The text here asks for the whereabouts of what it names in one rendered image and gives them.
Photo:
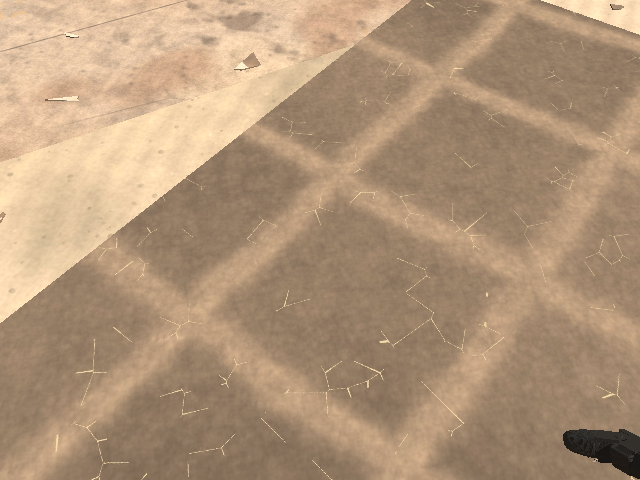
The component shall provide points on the right robot hand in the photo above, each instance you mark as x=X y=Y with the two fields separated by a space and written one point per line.
x=622 y=448

